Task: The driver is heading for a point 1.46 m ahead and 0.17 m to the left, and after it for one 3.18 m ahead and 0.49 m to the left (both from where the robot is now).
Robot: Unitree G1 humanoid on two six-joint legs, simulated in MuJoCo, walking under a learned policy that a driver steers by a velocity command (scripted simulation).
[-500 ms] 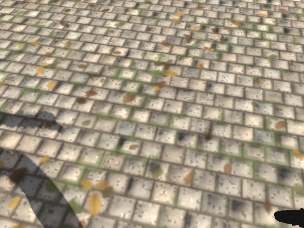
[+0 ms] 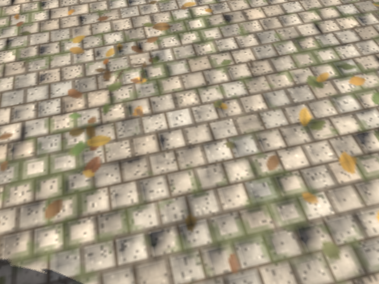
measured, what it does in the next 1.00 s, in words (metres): walks ahead: right foot, then left foot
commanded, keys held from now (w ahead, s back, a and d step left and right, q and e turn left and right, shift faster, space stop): e+shift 0.06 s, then shift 0.02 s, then q+shift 0.66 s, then e+shift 0.26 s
